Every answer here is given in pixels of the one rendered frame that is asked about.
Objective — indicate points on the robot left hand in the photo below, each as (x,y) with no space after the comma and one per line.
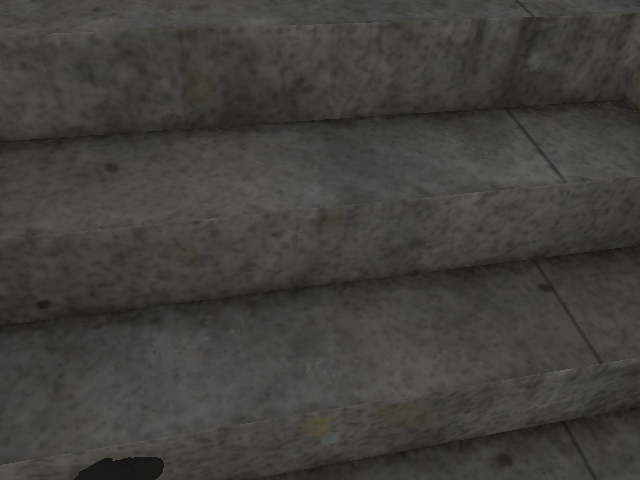
(137,468)

